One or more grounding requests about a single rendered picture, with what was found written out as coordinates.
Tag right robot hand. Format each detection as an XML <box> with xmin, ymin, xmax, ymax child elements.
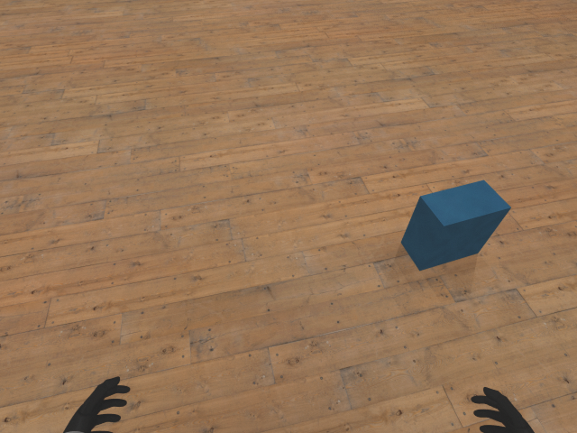
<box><xmin>471</xmin><ymin>387</ymin><xmax>535</xmax><ymax>433</ymax></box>

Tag carton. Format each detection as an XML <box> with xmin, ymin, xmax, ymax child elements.
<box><xmin>401</xmin><ymin>180</ymin><xmax>511</xmax><ymax>271</ymax></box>

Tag left robot hand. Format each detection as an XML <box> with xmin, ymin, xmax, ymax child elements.
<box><xmin>63</xmin><ymin>376</ymin><xmax>130</xmax><ymax>433</ymax></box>

